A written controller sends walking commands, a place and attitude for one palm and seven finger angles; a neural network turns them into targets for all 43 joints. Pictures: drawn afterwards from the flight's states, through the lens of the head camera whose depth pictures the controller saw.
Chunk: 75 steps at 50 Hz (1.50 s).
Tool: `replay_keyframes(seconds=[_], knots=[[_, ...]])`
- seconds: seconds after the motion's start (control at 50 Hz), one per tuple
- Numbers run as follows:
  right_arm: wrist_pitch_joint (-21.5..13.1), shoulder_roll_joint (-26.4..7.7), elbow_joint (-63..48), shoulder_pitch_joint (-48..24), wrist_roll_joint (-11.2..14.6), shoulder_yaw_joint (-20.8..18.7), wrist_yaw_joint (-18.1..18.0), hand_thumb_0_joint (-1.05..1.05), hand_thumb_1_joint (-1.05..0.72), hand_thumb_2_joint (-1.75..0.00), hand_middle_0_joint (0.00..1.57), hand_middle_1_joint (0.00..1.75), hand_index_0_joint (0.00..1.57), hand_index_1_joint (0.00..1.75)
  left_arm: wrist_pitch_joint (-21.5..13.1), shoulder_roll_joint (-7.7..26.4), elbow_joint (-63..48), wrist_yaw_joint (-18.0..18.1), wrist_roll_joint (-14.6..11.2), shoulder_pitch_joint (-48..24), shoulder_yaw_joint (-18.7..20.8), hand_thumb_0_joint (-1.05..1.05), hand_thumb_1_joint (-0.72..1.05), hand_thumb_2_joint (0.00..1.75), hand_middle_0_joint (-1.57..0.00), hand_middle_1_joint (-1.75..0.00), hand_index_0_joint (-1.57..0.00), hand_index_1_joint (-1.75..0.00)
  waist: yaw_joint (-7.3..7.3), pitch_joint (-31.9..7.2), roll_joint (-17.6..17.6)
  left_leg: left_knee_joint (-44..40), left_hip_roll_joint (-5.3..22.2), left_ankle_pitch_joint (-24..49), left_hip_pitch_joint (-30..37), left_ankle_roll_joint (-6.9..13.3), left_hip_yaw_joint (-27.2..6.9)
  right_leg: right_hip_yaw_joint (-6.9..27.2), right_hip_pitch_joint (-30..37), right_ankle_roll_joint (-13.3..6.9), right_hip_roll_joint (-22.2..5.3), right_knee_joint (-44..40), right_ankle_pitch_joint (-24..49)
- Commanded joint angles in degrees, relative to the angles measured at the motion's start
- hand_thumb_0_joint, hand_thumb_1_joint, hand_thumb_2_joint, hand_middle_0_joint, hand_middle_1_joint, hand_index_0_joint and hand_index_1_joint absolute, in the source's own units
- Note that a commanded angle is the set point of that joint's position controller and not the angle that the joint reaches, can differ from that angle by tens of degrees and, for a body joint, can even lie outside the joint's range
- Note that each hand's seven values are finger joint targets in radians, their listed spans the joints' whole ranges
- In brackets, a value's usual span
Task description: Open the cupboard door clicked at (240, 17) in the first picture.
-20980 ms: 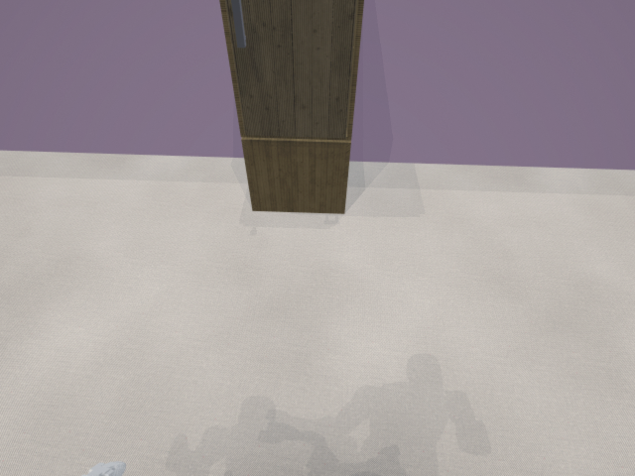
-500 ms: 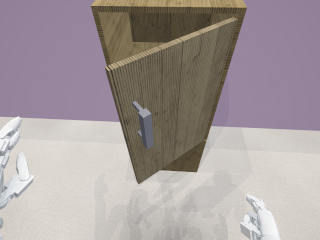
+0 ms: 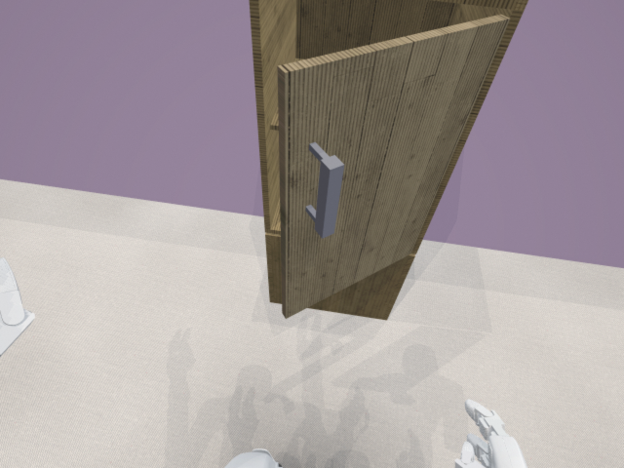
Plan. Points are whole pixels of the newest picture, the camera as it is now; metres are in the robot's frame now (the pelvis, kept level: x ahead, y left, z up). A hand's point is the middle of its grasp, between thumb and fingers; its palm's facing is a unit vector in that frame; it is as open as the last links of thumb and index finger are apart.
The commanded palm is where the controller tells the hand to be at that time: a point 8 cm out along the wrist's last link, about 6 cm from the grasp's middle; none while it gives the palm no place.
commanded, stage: step back with the hand held close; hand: left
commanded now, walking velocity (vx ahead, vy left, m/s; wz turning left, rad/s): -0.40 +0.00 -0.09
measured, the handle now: (320, 191) +0.47 +0.02 +0.08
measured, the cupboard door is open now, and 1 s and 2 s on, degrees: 40 40 40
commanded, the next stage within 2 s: stop stepping back and stand still in 0.26 s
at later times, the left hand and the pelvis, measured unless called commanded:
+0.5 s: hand out of the picture +0.11 +0.25 +0.18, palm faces +0.33 -0.84 -0.43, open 7.4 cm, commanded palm +0.05 +0.30 +0.19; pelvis -0.11 +0.01 +0.02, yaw -4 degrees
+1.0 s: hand out of the picture +0.05 +0.22 +0.18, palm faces +0.29 -0.82 -0.50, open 7.4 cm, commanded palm -0.01 +0.28 +0.19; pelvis -0.18 -0.01 +0.01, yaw -6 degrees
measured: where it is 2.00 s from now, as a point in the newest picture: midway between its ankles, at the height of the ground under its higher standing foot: outside the picture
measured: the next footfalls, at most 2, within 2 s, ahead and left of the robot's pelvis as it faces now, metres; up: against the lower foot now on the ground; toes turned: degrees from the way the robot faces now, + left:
left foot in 0.22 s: +0.06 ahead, +0.10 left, +0.00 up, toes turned -1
right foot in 0.58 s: -0.18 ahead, -0.09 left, +0.00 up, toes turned -9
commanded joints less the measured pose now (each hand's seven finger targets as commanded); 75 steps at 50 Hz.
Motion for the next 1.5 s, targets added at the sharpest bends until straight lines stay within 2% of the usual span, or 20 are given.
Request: replay_keyframes(seconds=[0.0, 0.1, 0.16, 0.22, 0.26, 0.34, 0.42, 0.48, 0.58, 0.64, 0.76, 0.82, 0.92, 1.0, 1.08, 1.22, 1.24, 1.32, 1.38, 1.48], knots=[[-4.4, -8.4, -7.6, -6.7, -0.3, -3.8, -0.3, 0.0, -0.9, -0.9, 0.2, 0.3, 0.2, 0.3, -4.1, 9.6, -11.3, 0.6, -1.5, -1.5, 6.6, 0.0, 0.9, 0.9, -0.2, -0.3, -0.2, -0.3, 0.12, -5.2, 3.6, -13.9, 7.8, -20.2, -5.4, 1.1, -8.7, 7.3, 7.4, -2.7, -2.8, -8.7, 4.6], [-2.6, -6.6, -5.3, -7.7, -0.1, -4.0, 0.3, 0.0, -0.9, -0.9, 0.2, 0.3, 0.2, 0.3, -2.9, 11.0, -10.7, 1.2, -1.7, -4.4, 4.6, 0.0, 0.9, 0.9, -0.2, -0.3, -0.2, -0.3, -0.2, -9.1, -8.5, 13.7, -1.0, -11.3, 9.4, -4.1, -1.7, 18.5, -7.7, -9.6, -18.0, -20.2, 18.7], [-1.3, -6.2, -5.4, -8.6, 0.2, -2.8, -0.5, 0.0, -0.9, -0.9, 0.2, 0.3, 0.2, 0.3, -2.0, 11.5, -10.1, 0.9, -1.7, -4.6, 5.5, 0.0, 0.9, 0.9, -0.2, -0.3, -0.2, -0.3, -0.73, -6.3, -4.5, -6.9, 0.6, -4.9, 8.6, -3.5, -2.2, 9.4, -2.6, -4.2, -11.2, -12.1, 27.4], [-2.0, -7.8, -7.3, -9.1, 0.3, -4.3, -0.8, 0.0, -0.9, -0.9, 0.2, 0.3, 0.2, 0.3, -3.2, 12.0, -10.9, 0.1, -2.0, 0.1, 7.7, 0.0, 0.9, 0.9, -0.2, -0.3, -0.2, -0.3, 1.34, -14.3, 15.5, -21.8, 15.7, 8.7, 1.8, 2.8, -14.3, 0.7, 10.2, 0.6, 1.7, 8.6, -1.5], [-3.8, -7.6, -7.3, -7.6, -1.1, -4.9, 0.0, 0.0, -0.9, -0.9, 0.2, 0.3, 0.2, 0.3, -3.5, 11.3, -16.0, -0.2, -2.7, -1.3, 7.4, 0.0, 0.9, 0.9, -0.2, -0.3, -0.2, -0.3, 0.7, -12.5, 13.4, -24.3, 20.8, 3.1, -0.1, 6.8, -20.7, 3.8, 3.7, 0.0, 2.0, 25.3, -11.9], [-5.2, -7.8, -4.6, -7.5, -0.2, -4.6, 1.2, 0.0, -0.9, -0.9, 0.2, 0.3, 0.2, 0.3, -1.7, 7.5, -15.8, 0.5, -3.5, 0.6, 2.7, 0.0, 0.9, 0.9, -0.2, -0.3, -0.2, -0.3, 0.54, -14.4, 9.5, -19.6, 17.1, 17.8, 16.1, 5.1, -11.5, 1.5, -5.6, 0.9, 0.7, 21.9, -11.6], [-5.2, -7.3, -5.7, -7.5, -0.3, -3.4, 0.6, 0.0, -0.9, -0.9, 0.2, 0.3, 0.2, 0.3, -0.1, 8.9, -16.1, 1.3, -3.7, 0.9, 3.6, 0.0, 0.9, 0.9, -0.2, -0.3, -0.2, -0.3, -0.08, -12.0, 14.3, -29.4, 12.3, -18.3, 12.4, 1.6, -10.6, -4.1, 2.5, -0.1, 1.8, 7.4, -14.0], [-4.4, -6.7, -6.7, -7.6, -0.6, -2.7, 0.2, 0.0, -0.9, -0.9, 0.2, 0.3, 0.2, 0.3, 0.3, 10.5, -16.0, 1.4, -4.1, 3.4, 5.2, 0.0, 0.9, 0.9, -0.2, -0.3, -0.2, -0.3, 0.29, -11.7, 17.6, -29.2, 7.2, -22.3, 9.7, -3.9, -5.0, -8.9, 13.1, -2.4, 3.8, -13.5, -12.9], [-3.0, -6.2, -4.8, -7.0, -0.9, -1.6, 0.5, 0.0, -0.9, -0.9, 0.2, 0.3, 0.2, 0.3, -0.8, 15.4, -13.5, 1.2, -4.8, 0.4, 9.5, 0.0, 0.9, 0.9, -0.2, -0.3, -0.2, -0.3, 0.0, -13.0, -6.5, 8.6, 1.5, -4.5, 10.6, -4.8, -1.1, 12.0, -0.9, -10.8, -19.1, -26.1, 1.2], [-2.8, -7.1, -4.1, -7.3, 1.0, -2.2, 0.1, 0.0, -0.9, -0.9, 0.2, 0.3, 0.2, 0.3, 0.4, 11.2, -6.4, 0.7, -4.0, -1.7, 5.3, 0.0, 0.9, 0.9, -0.2, -0.3, -0.2, -0.3, -0.44, -4.0, -8.1, 10.4, 2.3, -6.2, -1.4, -3.3, -0.9, 9.2, 7.2, -8.3, -16.6, -19.8, 22.7], [-3.5, -8.9, -4.3, -5.7, 1.1, -2.8, -1.1, 0.0, -0.9, -0.9, 0.2, 0.3, 0.2, 0.3, -1.3, 10.8, -4.8, 0.6, -2.6, -8.6, 3.0, 0.0, 0.9, 0.9, -0.2, -0.3, -0.2, -0.3, -0.81, -6.7, 2.5, -7.6, 4.9, 10.8, 20.0, 2.7, -3.4, 1.3, 1.5, 0.2, -7.2, -3.0, 26.4], [-5.0, -7.6, -3.6, -6.1, -0.4, -2.6, -0.2, 0.0, -0.9, -0.9, 0.2, 0.3, 0.2, 0.3, -2.4, 11.5, -10.5, 0.4, -2.2, -5.9, 3.4, 0.0, 0.9, 0.9, -0.2, -0.3, -0.2, -0.3, -0.37, -7.1, 11.2, -21.7, 16.2, -2.5, 13.2, 7.8, -23.6, -0.3, -1.7, 0.0, -2.4, 12.2, -15.2], [-4.6, -7.2, -5.8, -7.2, -0.1, -2.5, 0.0, 0.0, -0.9, -0.9, 0.2, 0.3, 0.2, 0.3, -1.7, 11.1, -10.0, 1.3, -2.1, 3.1, 6.5, 0.0, 0.9, 0.9, -0.2, -0.3, -0.2, -0.3, 0.64, -4.2, 12.3, -23.4, 7.9, -24.7, -6.6, 0.7, -6.5, -5.8, 17.4, -2.0, -2.4, -7.6, -5.1], [-2.8, -7.3, -5.0, -5.8, 0.2, -3.9, 0.5, 0.0, -0.9, -0.9, 0.2, 0.3, 0.2, 0.3, -1.8, 10.9, -7.2, 0.9, -3.0, 1.8, 6.8, 0.0, 0.9, 0.9, -0.2, -0.3, -0.2, -0.3, 0.27, -1.6, -10.9, 17.3, -0.7, -12.2, -1.4, -4.0, -2.0, 26.5, -3.0, -11.4, -21.5, -31.0, -16.9], [-4.2, -6.0, -3.3, -5.4, 0.3, -2.1, -0.5, 0.0, -0.9, -0.9, 0.2, 0.3, 0.2, 0.3, -2.7, 8.5, -1.6, 1.1, -1.7, -5.4, 3.2, 0.0, 0.9, 0.9, -0.2, -0.3, -0.2, -0.3, -0.53, -3.7, -5.0, 4.8, 2.1, -9.7, 2.1, -2.8, -0.6, 8.9, 7.6, -7.9, -15.6, -19.2, 15.6], [-4.8, -7.6, -5.2, -6.2, 0.7, -3.1, -0.8, 0.0, -0.9, -0.9, 0.2, 0.3, 0.2, 0.3, -1.6, 9.6, -6.0, 0.7, -1.5, -2.3, 3.4, 0.0, 0.9, 0.9, -0.2, -0.3, -0.2, -0.3, 0.67, -8.5, 0.8, -8.7, 5.0, 18.2, 18.5, -0.8, -2.2, 2.8, 8.7, -0.6, -6.4, -14.1, 24.2], [-4.8, -18.2, 9.2, -7.9, -0.4, -6.0, 4.5, 0.0, -0.9, -0.9, 0.2, 0.3, 0.2, 0.3, 8.0, 0.5, 38.2, -7.5, 3.2, -6.2, -19.2, 0.0, 0.9, 0.9, -0.2, -0.3, -0.2, -0.3, -1.68, -6.2, 3.4, -1.3, 5.6, 31.6, 12.0, -0.2, -4.9, -1.3, 4.2, -2.1, -10.1, -3.5, 35.5], [1.7, -14.4, 8.2, -6.6, -0.7, -4.0, 4.2, 0.0, -0.9, -0.9, 0.2, 0.3, 0.2, 0.3, 12.2, -1.3, 48.4, -9.1, 1.7, -11.2, -20.3, 0.0, 0.9, 0.9, -0.2, -0.3, -0.2, -0.3, 1.16, -7.1, -4.7, -8.8, 8.6, 11.6, 4.0, 2.4, -10.6, -0.6, 7.5, -2.6, -6.5, -6.3, 7.1], [3.1, -14.8, 10.9, -7.6, -1.0, -3.7, 4.1, 0.0, -0.9, -0.9, 0.2, 0.3, 0.2, 0.3, 11.7, 2.1, 59.3, -9.2, 1.5, -17.1, -21.2, 0.0, 0.9, 0.9, -0.2, -0.3, -0.2, -0.3, 0.28, -9.2, -10.0, -6.1, 4.8, 12.0, 9.6, -0.1, -7.2, 2.5, 7.7, -4.6, -10.3, -10.5, 15.8], [5.9, -10.9, 16.8, -8.5, -1.4, -1.6, 4.0, 0.0, -0.9, -0.9, 0.2, 0.3, 0.2, 0.3, 13.1, -0.7, 75.8, -8.4, 0.8, -19.7, -24.1, 0.0, 0.9, 0.9, -0.2, -0.3, -0.2, -0.3, 0.2, -3.4, 4.7, -14.0, 4.8, 0.6, 9.9, -1.0, -7.9, 2.7, 6.6, -3.7, -8.7, -15.7, 1.9]])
